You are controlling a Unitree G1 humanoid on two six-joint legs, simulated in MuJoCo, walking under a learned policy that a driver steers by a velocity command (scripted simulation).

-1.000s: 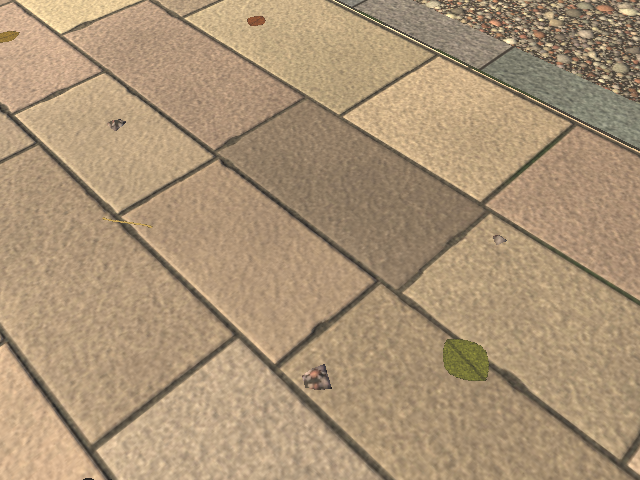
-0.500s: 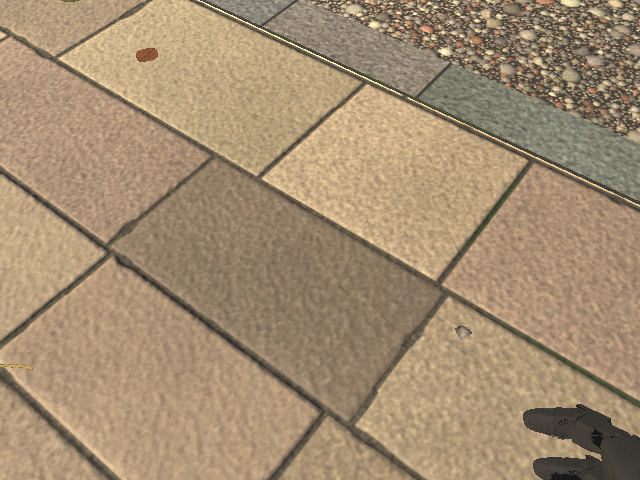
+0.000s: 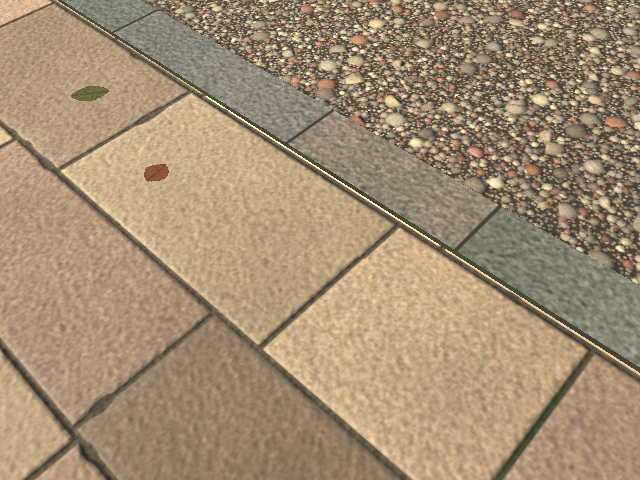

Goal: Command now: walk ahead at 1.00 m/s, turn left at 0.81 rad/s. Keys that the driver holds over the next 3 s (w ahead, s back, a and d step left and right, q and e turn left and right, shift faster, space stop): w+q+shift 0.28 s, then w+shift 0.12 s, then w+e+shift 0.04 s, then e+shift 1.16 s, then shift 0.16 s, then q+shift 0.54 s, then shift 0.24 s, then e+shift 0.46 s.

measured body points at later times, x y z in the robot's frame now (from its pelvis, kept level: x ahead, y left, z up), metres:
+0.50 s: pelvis +0.44 +0.07 +0.00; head +0.47 +0.07 +0.45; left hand +0.48 +0.34 -0.11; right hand +0.60 -0.17 -0.13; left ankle +0.44 +0.08 -0.73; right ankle +0.47 -0.10 -0.62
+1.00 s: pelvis +0.73 +0.13 +0.00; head +0.78 +0.12 +0.45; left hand +0.84 +0.42 -0.09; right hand +0.98 -0.10 -0.07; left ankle +0.80 +0.35 -0.65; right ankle +0.84 +0.11 -0.73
